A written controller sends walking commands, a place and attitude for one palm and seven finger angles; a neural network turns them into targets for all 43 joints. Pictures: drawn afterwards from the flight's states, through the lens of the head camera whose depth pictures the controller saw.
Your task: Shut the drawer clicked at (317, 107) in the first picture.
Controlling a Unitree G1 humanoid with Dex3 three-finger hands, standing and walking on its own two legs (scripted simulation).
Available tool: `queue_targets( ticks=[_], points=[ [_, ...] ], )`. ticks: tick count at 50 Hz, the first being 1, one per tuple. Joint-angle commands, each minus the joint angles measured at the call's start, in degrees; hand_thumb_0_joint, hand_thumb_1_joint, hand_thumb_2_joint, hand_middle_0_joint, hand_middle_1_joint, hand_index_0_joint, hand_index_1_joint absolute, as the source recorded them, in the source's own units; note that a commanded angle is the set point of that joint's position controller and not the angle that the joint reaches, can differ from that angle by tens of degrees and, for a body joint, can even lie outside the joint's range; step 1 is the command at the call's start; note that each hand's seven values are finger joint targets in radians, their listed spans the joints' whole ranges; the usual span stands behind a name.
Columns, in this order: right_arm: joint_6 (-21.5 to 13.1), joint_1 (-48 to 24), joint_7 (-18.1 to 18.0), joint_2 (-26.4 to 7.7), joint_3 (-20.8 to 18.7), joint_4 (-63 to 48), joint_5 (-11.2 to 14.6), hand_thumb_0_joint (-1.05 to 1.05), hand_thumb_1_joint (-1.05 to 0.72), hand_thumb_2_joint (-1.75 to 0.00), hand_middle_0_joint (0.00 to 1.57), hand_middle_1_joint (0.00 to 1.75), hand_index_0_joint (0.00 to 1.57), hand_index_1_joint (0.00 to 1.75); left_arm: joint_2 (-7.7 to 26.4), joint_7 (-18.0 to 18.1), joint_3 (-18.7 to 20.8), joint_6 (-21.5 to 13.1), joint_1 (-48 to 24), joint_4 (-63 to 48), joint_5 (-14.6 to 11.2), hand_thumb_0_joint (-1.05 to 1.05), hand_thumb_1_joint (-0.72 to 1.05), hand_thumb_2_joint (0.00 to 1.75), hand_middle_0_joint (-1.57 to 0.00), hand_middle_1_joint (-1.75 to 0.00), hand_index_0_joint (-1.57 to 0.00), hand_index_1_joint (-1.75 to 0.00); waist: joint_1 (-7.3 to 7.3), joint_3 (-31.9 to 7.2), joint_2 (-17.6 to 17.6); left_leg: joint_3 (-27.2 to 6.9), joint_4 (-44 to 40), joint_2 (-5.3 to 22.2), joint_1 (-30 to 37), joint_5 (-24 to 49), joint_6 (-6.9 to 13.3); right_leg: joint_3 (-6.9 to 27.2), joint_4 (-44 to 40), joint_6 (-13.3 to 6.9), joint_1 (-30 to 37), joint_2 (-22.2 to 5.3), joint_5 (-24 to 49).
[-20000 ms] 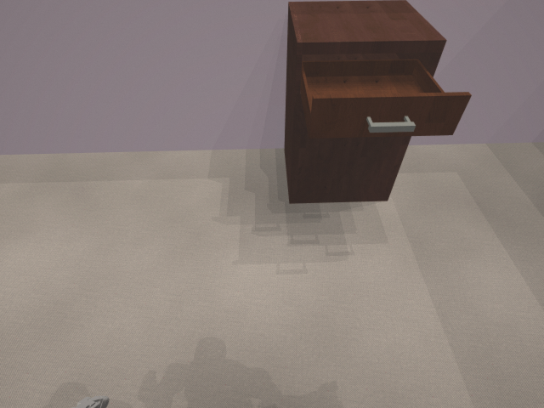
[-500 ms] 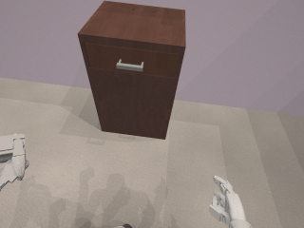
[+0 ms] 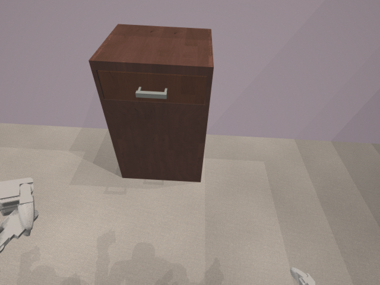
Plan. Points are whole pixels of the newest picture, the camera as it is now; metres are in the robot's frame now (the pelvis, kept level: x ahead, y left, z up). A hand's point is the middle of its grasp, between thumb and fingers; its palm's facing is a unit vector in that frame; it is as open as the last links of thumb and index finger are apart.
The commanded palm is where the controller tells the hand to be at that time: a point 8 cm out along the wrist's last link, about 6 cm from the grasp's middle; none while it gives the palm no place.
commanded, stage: stop stepping back and stand still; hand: left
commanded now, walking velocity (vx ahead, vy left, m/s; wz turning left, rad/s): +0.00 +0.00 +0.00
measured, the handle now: (152, 92) +0.89 +0.20 -0.08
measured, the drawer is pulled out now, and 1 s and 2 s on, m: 0.00 0.00 0.00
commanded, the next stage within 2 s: let the arm hang, fingers relaxed in 0.08 s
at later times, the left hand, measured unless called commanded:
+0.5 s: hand out of the picture +0.02 +0.20 -0.17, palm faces +0.06 -0.98 -0.21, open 3.2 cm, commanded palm none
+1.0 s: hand out of the picture -0.03 +0.18 -0.17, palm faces +0.06 -0.98 -0.21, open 7.1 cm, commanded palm none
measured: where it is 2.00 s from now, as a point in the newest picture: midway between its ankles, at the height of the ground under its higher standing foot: outside the picture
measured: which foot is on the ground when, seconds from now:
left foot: down 0.00-1.00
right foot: down 0.00-1.00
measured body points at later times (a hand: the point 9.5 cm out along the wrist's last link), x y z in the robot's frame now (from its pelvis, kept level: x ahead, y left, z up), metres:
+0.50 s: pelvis -0.02 +0.00 +0.00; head -0.01 +0.03 +0.45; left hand +0.02 +0.25 -0.15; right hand +0.06 -0.24 -0.13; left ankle +0.05 +0.12 -0.73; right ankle +0.00 -0.11 -0.73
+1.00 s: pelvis -0.01 +0.00 +0.01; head -0.01 -0.01 +0.46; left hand -0.03 +0.23 -0.15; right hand -0.03 -0.21 -0.16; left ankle +0.05 +0.12 -0.73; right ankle +0.00 -0.11 -0.73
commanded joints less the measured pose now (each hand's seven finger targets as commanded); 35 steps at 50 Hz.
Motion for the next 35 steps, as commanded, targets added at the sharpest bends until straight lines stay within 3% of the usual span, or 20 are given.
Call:
queue_targets(
  ticks=[1,3,4,8,9,10,11,12,14,16,19,20,24,27,31,35],
  points=[
    [-5.2,-10.1,-1.8,-7.3,-2.6,-10.6,0.6,0.00,-0.90,-0.90,0.20,0.30,0.20,0.30,9.9,1.0,6.5,-3.5,-5.0,-11.6,-0.6,0.00,0.90,0.90,-1.40,-1.60,-1.40,-1.60,1.13,0.3,5.6,-9.0,-12.8,7.1,5.8,5.6,2.7,4.8,-4.0,1.3,-4.2,-3.4,2.0],
    [-5.1,-9.7,-1.7,-5.7,-1.7,-10.0,0.4,0.00,-0.90,-0.90,0.20,0.30,0.20,0.30,9.3,0.6,6.8,-3.2,-4.0,-9.4,-0.3,0.00,0.90,0.90,-1.40,-1.60,-1.40,-1.60,0.72,1.4,7.4,-11.0,-17.6,7.5,1.6,-3.4,2.9,3.3,-3.3,1.8,-1.9,-2.4,-0.9],
    [-5.1,-10.2,-1.7,-5.7,-1.6,-10.1,0.3,0.00,-0.90,-0.90,0.20,0.30,0.20,0.30,9.1,0.6,6.3,-3.3,-5.5,-10.3,-0.1,0.00,0.90,0.90,-1.40,-1.60,-1.40,-1.60,0.78,2.0,6.0,-11.2,-18.6,7.8,0.1,-4.8,2.9,3.1,-3.4,1.9,-0.6,-2.2,-0.2],
    [-5.3,-10.2,-1.2,-5.5,-1.7,-10.4,0.2,0.00,-0.90,-0.90,0.20,0.30,0.20,0.30,8.2,0.4,5.5,-3.0,-4.7,-9.1,0.0,0.00,0.90,0.90,-1.40,-1.60,-1.40,-1.60,0.92,0.6,2.4,-5.6,-14.4,4.4,1.6,-2.6,1.7,5.9,-9.1,1.1,0.6,-3.6,2.1],
    [-4.9,-12.2,3.9,-16.5,-5.6,4.5,0.4,0.00,-0.90,-0.90,0.20,0.30,0.20,0.30,2.4,-7.8,-14.2,7.9,-10.9,38.6,4.7,0.00,0.90,0.90,-1.40,-1.60,-1.40,-1.60,-0.69,1.5,0.1,-5.4,-0.6,4.0,-1.3,15.1,1.4,5.1,-2.3,-0.2,-4.2,-8.6,20.0],
    [-1.8,-7.3,3.8,-11.1,-5.7,4.2,0.9,0.00,-0.90,-0.90,0.20,0.30,0.20,0.30,-0.4,-8.7,-14.3,11.9,-9.8,39.9,3.9,0.00,0.90,0.90,-1.36,-1.56,-1.36,-1.56,-0.39,-4.6,-2.8,-3.4,-0.1,4.1,4.8,18.7,0.0,8.0,-3.2,-0.5,-3.6,-9.2,24.0],
    [0.0,-4.5,3.8,-9.3,-4.8,3.8,0.6,0.00,-0.90,-0.90,0.20,0.30,0.20,0.30,-1.8,-8.6,-14.7,12.6,-11.7,41.3,3.5,0.00,0.90,0.90,-1.32,-1.51,-1.32,-1.51,-0.33,-6.0,-6.8,-4.3,0.4,4.1,4.6,17.1,0.5,6.0,-2.3,-1.3,-3.1,-8.8,20.2],
    [1.4,-4.6,3.7,-8.9,-4.1,3.4,0.4,0.00,-0.90,-0.90,0.20,0.30,0.20,0.30,-1.8,-8.5,-15.0,12.9,-13.7,43.6,3.4,0.00,0.90,0.90,-1.28,-1.47,-1.28,-1.47,-0.08,-5.4,-9.6,-4.7,0.1,3.8,4.2,15.9,1.2,5.4,-2.1,-1.4,-3.5,-8.2,17.5],
    [3.2,-6.2,3.6,-9.1,-3.3,3.5,-0.3,0.00,-0.90,-0.90,0.20,0.30,0.20,0.30,-0.8,-8.5,-15.5,13.5,-17.1,49.9,3.3,0.00,0.90,0.90,-1.20,-1.38,-1.20,-1.38,0.32,-3.0,-12.0,-5.9,-1.0,3.4,2.1,13.7,2.0,5.2,-2.9,-1.6,-3.6,-7.7,11.9],
    [4.4,-7.9,3.7,-8.8,-2.9,4.7,-0.8,0.00,-0.90,-0.90,0.20,0.30,0.20,0.30,-0.1,-8.3,-16.1,13.9,-20.1,57.2,3.1,0.00,0.90,0.90,-1.12,-1.30,-1.12,-1.30,0.58,0.5,-8.7,-6.1,-3.2,2.8,0.8,12.5,2.0,6.1,-4.1,-2.1,-4.4,-7.7,8.3],
    [5.9,-8.8,3.5,-7.2,-1.8,7.9,-1.1,0.00,-0.90,-0.90,0.20,0.30,0.20,0.30,-0.8,-7.9,-17.5,14.5,-21.6,68.6,2.5,0.00,0.90,0.90,-1.00,-1.17,-1.00,-1.17,1.00,3.3,2.4,-7.4,-9.1,3.4,0.1,8.0,1.7,6.1,-6.1,-1.2,-3.3,-6.4,1.3],
    [6.3,-8.6,3.4,-7.1,-1.7,8.9,-1.1,0.00,-0.90,-0.90,0.20,0.30,0.20,0.30,-0.6,-7.8,-17.8,14.7,-21.4,71.8,2.4,0.00,0.90,0.90,-0.96,-1.12,-0.96,-1.12,1.36,4.1,3.8,-8.5,-11.0,3.8,-0.6,5.0,1.7,5.5,-6.9,-1.0,-2.6,-5.7,-1.3],
    [7.0,-5.7,2.8,-5.1,-1.6,13.6,-0.9,0.00,-0.90,-0.90,0.20,0.30,0.20,0.30,-1.8,-7.9,-18.2,14.2,-18.8,82.3,2.0,0.00,0.90,0.90,-0.80,-0.95,-0.80,-0.95,1.51,3.1,10.9,-7.9,-14.3,3.1,-0.4,-4.5,1.2,6.1,-10.2,-1.6,0.0,-5.6,-3.5],
    [7.0,-2.7,2.5,-4.9,-1.9,16.3,-0.7,0.00,-0.90,-0.90,0.20,0.30,0.20,0.30,-2.2,-8.0,-18.4,13.8,-17.9,86.9,1.9,0.00,0.90,0.90,-0.68,-0.82,-0.68,-0.82,1.25,1.5,7.1,-7.9,-14.4,3.4,2.2,-4.3,1.3,5.9,-12.0,-2.0,0.5,-5.9,-3.1],
    [7.1,0.8,2.3,-4.7,-2.3,19.8,-0.3,0.00,-0.90,-0.90,0.20,0.30,0.20,0.30,-2.6,-7.8,-19.0,13.7,-17.0,91.3,1.8,0.00,0.90,0.90,-0.52,-0.65,-0.52,-0.65,0.83,3.0,2.5,-8.1,-15.1,4.1,4.2,-3.3,1.6,5.1,-12.9,-2.2,-1.3,-6.0,-3.8],
    [7.1,3.1,2.1,-4.2,-2.3,22.3,-0.2,0.00,-0.90,-0.90,0.20,0.30,0.20,0.30,-3.2,-7.5,-19.3,13.7,-15.5,94.2,1.7,0.00,0.90,0.90,-0.36,-0.47,-0.36,-0.47,0.97,5.3,1.6,-8.2,-16.1,4.2,3.8,-3.7,1.7,4.6,-12.6,-2.1,-2.3,-5.7,-4.5]
  ],
)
